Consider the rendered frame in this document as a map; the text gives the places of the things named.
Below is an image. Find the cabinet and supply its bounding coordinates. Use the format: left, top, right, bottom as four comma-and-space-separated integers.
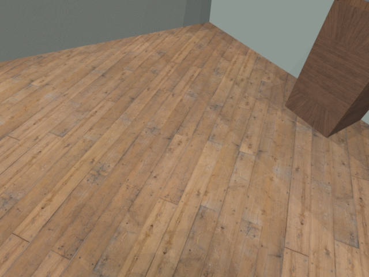
285, 0, 369, 138

